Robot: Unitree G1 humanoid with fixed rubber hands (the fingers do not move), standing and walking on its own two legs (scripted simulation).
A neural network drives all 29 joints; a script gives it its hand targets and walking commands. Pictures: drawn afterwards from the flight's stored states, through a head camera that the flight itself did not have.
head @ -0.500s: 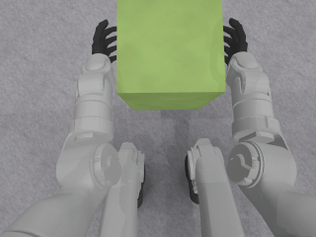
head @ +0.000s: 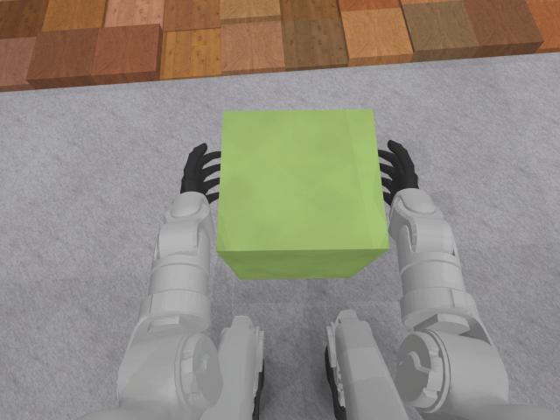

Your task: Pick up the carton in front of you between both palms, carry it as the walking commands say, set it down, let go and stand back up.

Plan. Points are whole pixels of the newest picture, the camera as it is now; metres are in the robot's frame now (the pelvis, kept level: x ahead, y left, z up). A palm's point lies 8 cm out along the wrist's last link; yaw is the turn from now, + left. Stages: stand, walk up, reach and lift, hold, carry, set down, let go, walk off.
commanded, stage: reach and lift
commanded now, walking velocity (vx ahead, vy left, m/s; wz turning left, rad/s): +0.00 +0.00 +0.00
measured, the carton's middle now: (296, 207) +0.43 -0.01 -0.10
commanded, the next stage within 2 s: hold in 1.78 s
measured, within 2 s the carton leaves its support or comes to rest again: neither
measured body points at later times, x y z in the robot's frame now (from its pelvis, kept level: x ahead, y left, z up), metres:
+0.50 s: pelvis +0.05 +0.00 +0.13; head +0.10 +0.00 +0.58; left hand +0.39 +0.14 +0.11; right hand +0.39 -0.16 +0.11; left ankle +0.07 +0.12 -0.56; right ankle +0.08 -0.13 -0.56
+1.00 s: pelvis +0.05 +0.00 +0.17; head +0.03 +0.00 +0.62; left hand +0.36 +0.15 +0.19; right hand +0.36 -0.16 +0.19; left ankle +0.07 +0.12 -0.56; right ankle +0.08 -0.13 -0.56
